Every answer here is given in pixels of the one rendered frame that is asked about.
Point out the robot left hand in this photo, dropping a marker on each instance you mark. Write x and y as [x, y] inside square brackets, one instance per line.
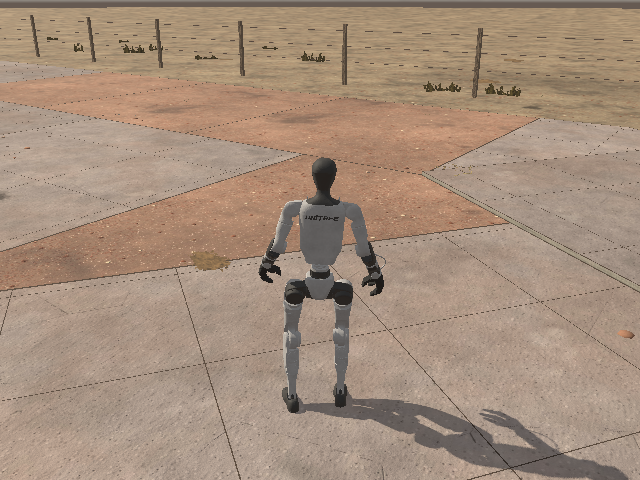
[262, 272]

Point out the right robot upper arm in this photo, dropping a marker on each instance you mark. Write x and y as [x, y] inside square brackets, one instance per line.
[354, 213]

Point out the humanoid robot head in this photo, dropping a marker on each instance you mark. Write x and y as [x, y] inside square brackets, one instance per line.
[323, 172]

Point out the right robot forearm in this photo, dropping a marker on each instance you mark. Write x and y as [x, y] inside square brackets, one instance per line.
[372, 264]

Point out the right robot thigh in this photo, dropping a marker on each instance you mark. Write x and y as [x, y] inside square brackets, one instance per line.
[342, 298]

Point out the left robot upper arm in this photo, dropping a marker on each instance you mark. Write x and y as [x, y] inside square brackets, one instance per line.
[291, 209]

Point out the robot right hand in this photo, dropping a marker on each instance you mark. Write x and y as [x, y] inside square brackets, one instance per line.
[379, 284]

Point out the left robot forearm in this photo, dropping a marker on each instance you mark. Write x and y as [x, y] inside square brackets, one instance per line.
[269, 257]

